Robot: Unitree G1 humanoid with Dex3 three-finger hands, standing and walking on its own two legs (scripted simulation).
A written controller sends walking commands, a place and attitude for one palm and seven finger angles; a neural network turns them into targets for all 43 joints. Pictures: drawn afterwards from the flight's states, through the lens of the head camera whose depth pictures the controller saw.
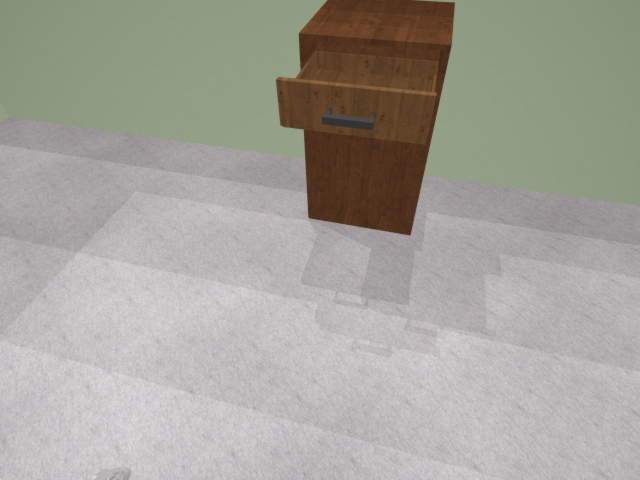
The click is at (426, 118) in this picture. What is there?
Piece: drawer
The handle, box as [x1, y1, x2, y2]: [322, 108, 374, 129]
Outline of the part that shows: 322,116 322,123 371,129 373,125 374,113 371,114 369,119 334,115 330,113 331,108 328,108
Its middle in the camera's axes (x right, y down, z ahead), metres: +0.08 -0.33 +1.05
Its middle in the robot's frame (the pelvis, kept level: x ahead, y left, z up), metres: +1.00 -0.03 -0.05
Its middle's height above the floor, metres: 0.72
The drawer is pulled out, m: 0.30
